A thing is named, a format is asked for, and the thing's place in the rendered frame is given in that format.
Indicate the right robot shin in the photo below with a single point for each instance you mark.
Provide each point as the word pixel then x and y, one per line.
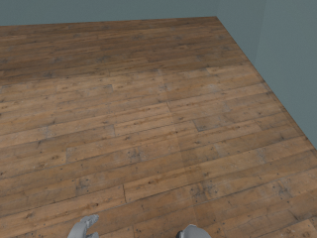
pixel 191 225

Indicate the right robot thigh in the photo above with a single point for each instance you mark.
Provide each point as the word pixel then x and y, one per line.
pixel 194 232

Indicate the left robot hand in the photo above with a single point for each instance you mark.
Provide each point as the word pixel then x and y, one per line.
pixel 79 229

